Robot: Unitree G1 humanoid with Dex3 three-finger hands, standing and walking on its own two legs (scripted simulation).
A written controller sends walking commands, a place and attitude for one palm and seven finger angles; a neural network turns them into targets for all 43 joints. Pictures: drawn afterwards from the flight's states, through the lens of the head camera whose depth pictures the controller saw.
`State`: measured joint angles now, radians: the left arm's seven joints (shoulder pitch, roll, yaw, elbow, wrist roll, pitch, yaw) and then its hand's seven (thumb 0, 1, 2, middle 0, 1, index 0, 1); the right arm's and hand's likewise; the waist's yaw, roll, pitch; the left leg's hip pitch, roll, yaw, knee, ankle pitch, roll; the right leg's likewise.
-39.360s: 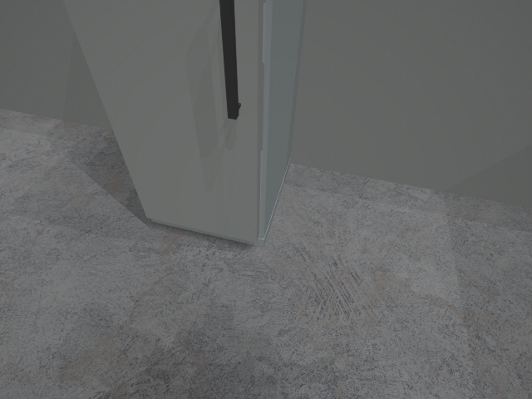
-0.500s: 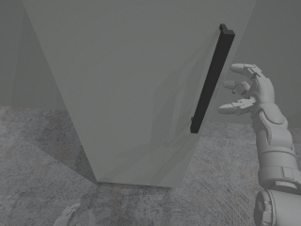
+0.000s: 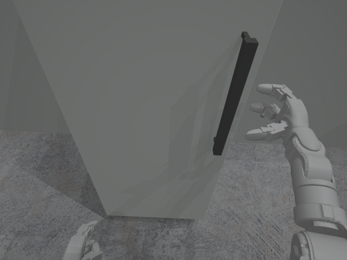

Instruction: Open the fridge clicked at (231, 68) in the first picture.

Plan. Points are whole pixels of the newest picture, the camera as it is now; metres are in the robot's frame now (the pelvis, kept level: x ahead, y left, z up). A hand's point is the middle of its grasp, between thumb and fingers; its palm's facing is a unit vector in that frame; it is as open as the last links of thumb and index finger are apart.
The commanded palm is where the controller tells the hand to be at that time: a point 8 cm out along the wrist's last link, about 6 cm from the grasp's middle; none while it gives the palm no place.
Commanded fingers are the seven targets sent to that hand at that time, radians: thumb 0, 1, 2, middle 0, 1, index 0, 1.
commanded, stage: feel for the door with the fingertips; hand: right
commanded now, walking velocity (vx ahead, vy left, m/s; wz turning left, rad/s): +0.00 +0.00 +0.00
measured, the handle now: (228, 103) +0.47 -0.11 +0.15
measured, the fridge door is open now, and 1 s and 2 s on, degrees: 0 0 0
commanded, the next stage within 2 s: slide the fingers in behind the handle in 0.76 s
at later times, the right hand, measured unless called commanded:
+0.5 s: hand (239, 108) +0.41 -0.12 +0.18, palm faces +0.00 +1.00 +0.00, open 14.0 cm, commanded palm +0.39 -0.17 +0.18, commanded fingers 0.00 0.50 -0.30 0.30 1.20 0.30 1.20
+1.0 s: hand (244, 103) +0.43 -0.13 +0.18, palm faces -0.01 +1.00 +0.00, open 13.6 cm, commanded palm +0.40 -0.18 +0.18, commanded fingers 0.00 0.50 -0.30 0.30 1.20 0.30 1.20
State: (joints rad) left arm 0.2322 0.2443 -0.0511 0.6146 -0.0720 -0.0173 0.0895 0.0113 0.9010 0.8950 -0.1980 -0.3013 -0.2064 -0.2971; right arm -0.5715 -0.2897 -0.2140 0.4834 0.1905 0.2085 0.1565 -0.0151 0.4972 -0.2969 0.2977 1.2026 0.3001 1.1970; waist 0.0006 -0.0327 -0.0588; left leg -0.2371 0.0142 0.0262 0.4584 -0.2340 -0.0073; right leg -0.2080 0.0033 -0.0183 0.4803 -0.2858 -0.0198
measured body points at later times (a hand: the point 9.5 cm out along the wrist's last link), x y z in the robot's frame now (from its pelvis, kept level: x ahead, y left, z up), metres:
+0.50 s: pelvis +0.00 +0.01 +0.00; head -0.01 +0.02 +0.45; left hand +0.11 +0.25 -0.11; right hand +0.41 -0.17 +0.18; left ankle +0.00 +0.13 -0.74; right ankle -0.02 -0.11 -0.74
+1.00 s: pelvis -0.01 +0.01 +0.00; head +0.00 +0.02 +0.45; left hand +0.11 +0.26 -0.11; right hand +0.42 -0.18 +0.18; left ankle +0.00 +0.13 -0.74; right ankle -0.02 -0.11 -0.74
